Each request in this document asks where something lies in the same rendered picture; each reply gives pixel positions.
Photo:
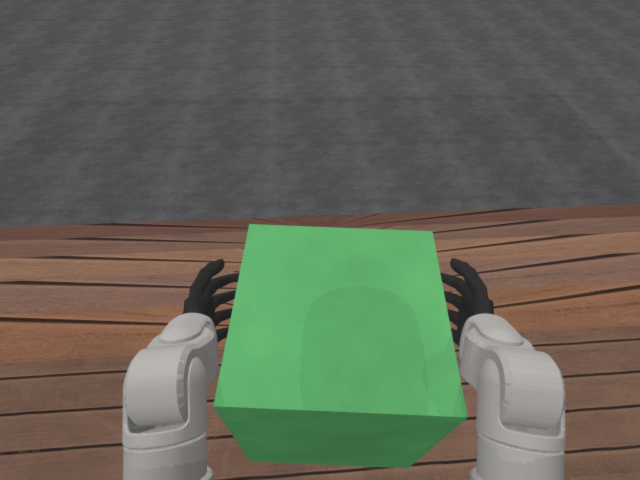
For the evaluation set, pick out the robot right hand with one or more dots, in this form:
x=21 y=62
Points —
x=474 y=299

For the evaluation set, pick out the carton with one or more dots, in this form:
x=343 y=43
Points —
x=339 y=349

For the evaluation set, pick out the robot left forearm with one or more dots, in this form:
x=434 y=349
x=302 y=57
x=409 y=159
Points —
x=165 y=402

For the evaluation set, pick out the robot left hand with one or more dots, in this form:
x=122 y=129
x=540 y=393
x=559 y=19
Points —
x=200 y=298

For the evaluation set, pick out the robot right forearm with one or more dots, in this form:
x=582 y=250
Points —
x=520 y=415

